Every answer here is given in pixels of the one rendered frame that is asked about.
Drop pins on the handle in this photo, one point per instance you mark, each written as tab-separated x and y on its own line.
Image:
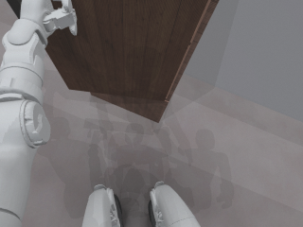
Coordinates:
16	7

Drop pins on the left robot hand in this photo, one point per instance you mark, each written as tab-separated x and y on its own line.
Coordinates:
49	19

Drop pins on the left robot thigh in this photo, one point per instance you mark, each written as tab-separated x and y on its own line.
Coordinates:
99	207

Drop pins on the left robot upper arm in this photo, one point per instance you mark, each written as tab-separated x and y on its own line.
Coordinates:
23	128

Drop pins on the robot left forearm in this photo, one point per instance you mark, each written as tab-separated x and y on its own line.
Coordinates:
22	70

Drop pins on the robot left shin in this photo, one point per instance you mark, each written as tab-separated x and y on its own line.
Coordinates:
114	217

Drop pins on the cupboard door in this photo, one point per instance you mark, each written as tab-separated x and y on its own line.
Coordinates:
130	48

